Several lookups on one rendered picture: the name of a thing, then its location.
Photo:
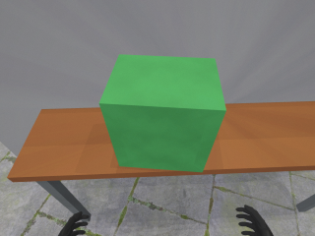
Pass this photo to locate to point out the carton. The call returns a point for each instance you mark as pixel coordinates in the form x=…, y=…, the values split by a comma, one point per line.
x=163, y=112

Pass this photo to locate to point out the left robot hand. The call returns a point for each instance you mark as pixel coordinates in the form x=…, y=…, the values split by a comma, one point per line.
x=71, y=225

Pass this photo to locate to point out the table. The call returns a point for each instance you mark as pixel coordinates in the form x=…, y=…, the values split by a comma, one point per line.
x=74, y=144

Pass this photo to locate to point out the right robot hand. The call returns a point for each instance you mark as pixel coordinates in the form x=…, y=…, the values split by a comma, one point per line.
x=258, y=223

